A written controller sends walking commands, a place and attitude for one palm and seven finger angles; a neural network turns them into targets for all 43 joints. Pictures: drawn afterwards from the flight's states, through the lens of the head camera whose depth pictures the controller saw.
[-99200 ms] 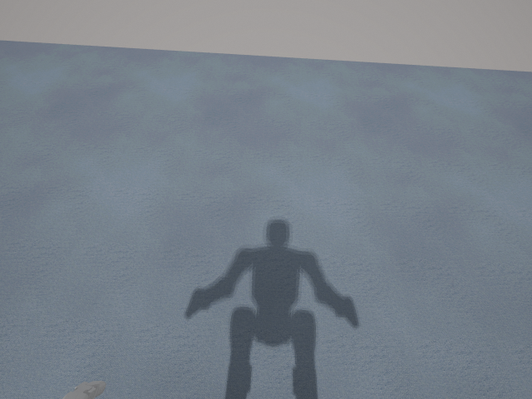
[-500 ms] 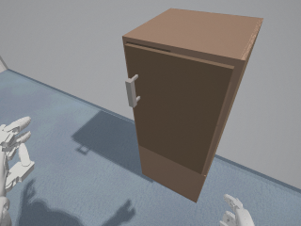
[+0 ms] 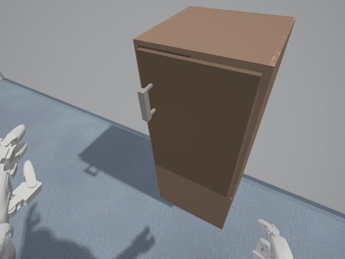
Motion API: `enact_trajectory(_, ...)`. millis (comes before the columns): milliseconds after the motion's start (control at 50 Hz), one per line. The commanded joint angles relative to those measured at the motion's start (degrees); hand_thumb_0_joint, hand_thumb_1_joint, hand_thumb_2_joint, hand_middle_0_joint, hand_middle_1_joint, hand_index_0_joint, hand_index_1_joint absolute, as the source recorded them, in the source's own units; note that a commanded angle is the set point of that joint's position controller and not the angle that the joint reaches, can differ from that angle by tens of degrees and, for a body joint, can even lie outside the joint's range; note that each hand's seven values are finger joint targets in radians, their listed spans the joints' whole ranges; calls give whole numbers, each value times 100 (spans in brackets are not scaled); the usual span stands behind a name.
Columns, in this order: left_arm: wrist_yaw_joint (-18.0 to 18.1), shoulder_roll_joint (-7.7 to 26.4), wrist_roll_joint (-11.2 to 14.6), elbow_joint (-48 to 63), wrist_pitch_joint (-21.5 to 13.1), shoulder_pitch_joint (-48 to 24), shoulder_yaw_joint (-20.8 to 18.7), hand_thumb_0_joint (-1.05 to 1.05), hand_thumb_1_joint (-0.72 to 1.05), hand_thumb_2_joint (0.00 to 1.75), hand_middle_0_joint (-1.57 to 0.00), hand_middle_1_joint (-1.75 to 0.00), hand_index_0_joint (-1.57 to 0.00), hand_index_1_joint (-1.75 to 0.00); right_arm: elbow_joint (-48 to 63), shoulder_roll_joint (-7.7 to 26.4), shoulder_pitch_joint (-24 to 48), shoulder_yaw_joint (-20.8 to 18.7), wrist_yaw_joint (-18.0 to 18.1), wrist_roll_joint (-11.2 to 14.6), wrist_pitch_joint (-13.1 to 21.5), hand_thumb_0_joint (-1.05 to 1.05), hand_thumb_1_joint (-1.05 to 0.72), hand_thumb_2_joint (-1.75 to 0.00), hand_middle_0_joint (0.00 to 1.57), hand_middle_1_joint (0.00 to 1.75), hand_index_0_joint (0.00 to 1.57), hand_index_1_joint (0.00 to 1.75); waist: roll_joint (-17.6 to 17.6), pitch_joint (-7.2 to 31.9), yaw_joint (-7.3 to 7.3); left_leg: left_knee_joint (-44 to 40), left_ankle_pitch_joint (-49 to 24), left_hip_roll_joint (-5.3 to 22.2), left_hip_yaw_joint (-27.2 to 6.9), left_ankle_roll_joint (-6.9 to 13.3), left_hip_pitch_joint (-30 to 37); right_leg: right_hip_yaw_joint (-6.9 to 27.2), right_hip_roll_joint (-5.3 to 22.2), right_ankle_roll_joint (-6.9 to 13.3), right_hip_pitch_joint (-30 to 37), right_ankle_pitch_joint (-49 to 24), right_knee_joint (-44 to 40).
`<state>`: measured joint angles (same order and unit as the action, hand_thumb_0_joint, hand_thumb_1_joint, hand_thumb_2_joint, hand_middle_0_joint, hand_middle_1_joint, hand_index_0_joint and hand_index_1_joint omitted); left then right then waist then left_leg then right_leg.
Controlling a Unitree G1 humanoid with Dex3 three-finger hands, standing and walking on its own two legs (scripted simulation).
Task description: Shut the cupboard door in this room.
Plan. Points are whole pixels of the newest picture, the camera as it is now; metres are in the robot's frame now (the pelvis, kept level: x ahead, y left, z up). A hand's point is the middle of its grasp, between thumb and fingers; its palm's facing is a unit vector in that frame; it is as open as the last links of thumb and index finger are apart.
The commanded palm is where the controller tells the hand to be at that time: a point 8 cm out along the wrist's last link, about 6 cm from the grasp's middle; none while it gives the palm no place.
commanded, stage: step back with the hand held close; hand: left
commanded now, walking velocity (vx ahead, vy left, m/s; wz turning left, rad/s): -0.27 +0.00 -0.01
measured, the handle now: (148, 102) +0.60 +0.16 +0.04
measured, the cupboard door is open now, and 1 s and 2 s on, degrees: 0 0 0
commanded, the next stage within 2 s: stop stepping back and stand still in 1.46 s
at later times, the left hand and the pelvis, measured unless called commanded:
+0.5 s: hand (12, 208) +0.15 +0.29 +0.15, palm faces +0.39 -0.79 -0.48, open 7.4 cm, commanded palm +0.09 +0.32 +0.17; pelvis -0.05 +0.03 -0.01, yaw -1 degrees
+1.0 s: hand out of the picture +0.08 +0.30 +0.17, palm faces +0.46 -0.75 -0.47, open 7.4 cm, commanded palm +0.01 +0.33 +0.17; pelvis -0.12 +0.03 -0.02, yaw +3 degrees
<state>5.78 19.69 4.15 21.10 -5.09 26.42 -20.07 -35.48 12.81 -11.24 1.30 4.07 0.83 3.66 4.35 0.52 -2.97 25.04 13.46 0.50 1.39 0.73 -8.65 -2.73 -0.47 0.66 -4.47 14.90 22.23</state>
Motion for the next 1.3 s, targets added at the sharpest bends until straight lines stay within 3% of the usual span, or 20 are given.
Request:
enact_trajectory(0, 122, 1260, -21, 1124, -571, -213, -795, 0, 90, 90, -20, -30, -20, -30, 962, 651, 731, -311, 98, -15, 86, 0, -90, -90, 20, 30, 20, 30, -413, 348, 202, 273, -992, 155, -204, 148, -73, 595, 745, 82, -798, -1754, -458)
enact_trajectory(140, 220, 1475, 35, 1460, -573, 214, -990, 0, 90, 90, -20, -30, -20, -30, 1190, 730, 670, -407, 185, 44, -243, 0, -90, -90, 20, 30, 20, 30, -273, 1055, 228, 218, -2485, 364, -256, 114, 22, 355, 545, -38, -480, -2692, 273)
enact_trajectory(220, 274, 1549, 52, 1562, -540, 380, -1080, 0, 90, 90, -20, -30, -20, -30, 1311, 729, 646, -415, 217, 62, -353, 0, -90, -90, 20, 30, 20, 30, -276, 1115, 219, 155, -2501, 440, -294, 105, -185, 379, 484, -59, -406, -2632, 452)
enact_trajectory(320, 335, 1523, 39, 1549, -579, 424, -1042, 0, 90, 90, -20, -30, -20, -30, 1335, 754, 590, -414, 225, 60, -363, 0, -90, -90, 20, 30, 20, 30, -245, 829, 247, -41, -1380, 476, -395, 140, -768, 498, 461, -64, -559, -1659, 344)
enact_trajectory(440, 413, 1527, -70, 1666, -823, 372, -1131, 0, 90, 90, -20, -30, -20, -30, 1333, 819, 518, -412, 221, 33, -190, 0, -90, -90, 20, 30, 20, 30, 106, 445, 288, -627, 1036, 595, -740, 309, -2009, 524, 261, -82, -312, -224, 395)
enact_trajectory(580, 422, 1595, -251, 1795, -1076, 121, -1344, 0, 90, 90, -20, -30, -20, -30, 1243, 915, 432, -466, 232, -42, 134, 0, -90, -90, 20, 30, 20, 30, 606, 408, 255, -1212, 2580, 998, -1267, 565, -3438, 426, -156, -174, 610, -296, 1460)
enact_trajectory(640, 414, 1424, -241, 1849, -1141, 165, -1226, 0, 90, 90, -20, -30, -20, -30, 1188, 832, 279, -456, 177, -24, 231, 0, -90, -90, 20, 30, 20, 30, 155, 502, 302, -610, 2380, 728, -988, 472, -3259, 731, 49, -66, 317, -237, 1187)
enact_trajectory(720, 471, 1427, -212, 1884, -1171, -67, -1059, 0, 90, 90, -20, -30, -20, -30, 1017, 724, 260, -429, 125, -101, 286, 0, -90, -90, 20, 30, 20, 30, -569, 245, 369, 613, 1513, 240, -563, 134, -1992, 1564, 739, 285, -1592, 1041, -125)
enact_trajectory(760, 538, 1500, -204, 1892, -1200, -151, -1036, 0, 90, 90, -20, -30, -20, -30, 902, 674, 218, -420, 103, -105, 287, 0, -90, -90, 20, 30, 20, 30, -723, 312, 411, 999, 1046, 107, -397, 33, -1391, 1568, 950, 367, -2135, 1066, -402)
enact_trajectory(800, 562, 1565, -192, 1959, -1239, -152, -1067, 0, 90, 90, -20, -30, -20, -30, 879, 669, 282, -401, 112, -100, 276, 0, -90, -90, 20, 30, 20, 30, -575, 356, 426, 715, 954, 191, -532, 39, -1278, 1204, 791, 274, -2195, 1011, -256)
enact_trajectory(840, 567, 1644, -181, 1962, -1294, -8, -1224, 0, 90, 90, -20, -30, -20, -30, 927, 744, 350, -413, 140, -73, 293, 0, -90, -90, 20, 30, 20, 30, -72, 400, 399, -115, 1435, 483, -880, 173, -1779, 780, 302, 38, -1668, 1040, 220)
enact_trajectory(880, 540, 1693, -244, 1923, -1375, 180, -1472, 0, 90, 90, -20, -30, -20, -30, 986, 886, 508, -447, 189, -78, 380, 0, -90, -90, 20, 30, 20, 30, 1008, 494, 304, -1528, 2849, 1258, -1784, 513, -3334, 335, -387, -175, -50, 490, 1816)
enact_trajectory(900, 488, 1607, -246, 1972, -1405, 160, -1488, 0, 90, 90, -20, -30, -20, -30, 982, 832, 500, -468, 190, -109, 399, 0, -90, -90, 20, 30, 20, 30, 1016, 601, 262, -1685, 2933, 1545, -2017, 644, -3621, 315, -490, -176, 295, 215, 2320)
enact_trajectory(940, 401, 1598, -211, 1932, -1436, 285, -1507, 0, 90, 90, -20, -30, -20, -30, 970, 820, 492, -521, 147, -123, 458, 0, -90, -90, 20, 30, 20, 30, 658, 713, 268, -1324, 2543, 1582, -1785, 651, -3331, 454, -489, -140, 205, 281, 2262)
enact_trajectory(1020, 290, 1508, -110, 1888, -1486, 374, -1375, 0, 90, 90, -20, -30, -20, -30, 860, 780, 542, -473, 75, -153, 522, 0, -90, -90, 20, 30, 20, 30, 590, 423, 300, -897, 1977, 1206, -1238, 393, -2888, 669, -300, 20, -276, 247, 1155)
enact_trajectory(1060, 327, 1521, -5, 2039, -1578, 279, -1229, 0, 90, 90, -20, -30, -20, -30, 702, 607, 374, -429, 50, -132, 564, 0, -90, -90, 20, 30, 20, 30, 155, 914, 347, -136, 84, 824, -686, 92, -1138, 1141, 189, 168, -1272, -520, 348)
enact_trajectory(1100, 355, 1560, -21, 2309, -1556, -27, -1019, 0, 90, 90, -20, -30, -20, -30, 597, 615, 374, -485, 71, -77, 606, 0, -90, -90, 20, 30, 20, 30, -209, 1632, 416, 316, -1356, 666, -286, -26, 65, 984, 197, -73, -1528, -1457, 441)
enact_trajectory(1180, 367, 1920, -4, 2149, -1448, 227, -1457, 0, 90, 90, -20, -30, -20, -30, 790, 673, 669, -501, 102, -117, 504, 0, -90, -90, 20, 30, 20, 30, 227, 1015, 382, -251, 555, 763, -513, 42, -695, 939, -10, -7, -1628, 368, 186)
enact_trajectory(1240, 397, 1855, -15, 1976, -1446, 291, -1395, 0, 90, 90, -20, -30, -20, -30, 796, 555, 578, -467, 82, -137, 359, 0, -90, -90, 20, 30, 20, 30, -104, 441, 431, 709, 999, 339, -250, -249, -550, 1458, 529, 432, -2848, 2018, -678)
enact_trajectory(1280, 472, 1957, -48, 1941, -1401, 277, -1428, 0, 90, 90, -20, -30, -20, -30, 702, 530, 438, -456, 79, -189, 312, 0, -90, -90, 20, 30, 20, 30, -602, 436, 453, 1614, 466, 44, -97, -338, -6, 1748, 1052, 608, -3499, 1370, -1025)
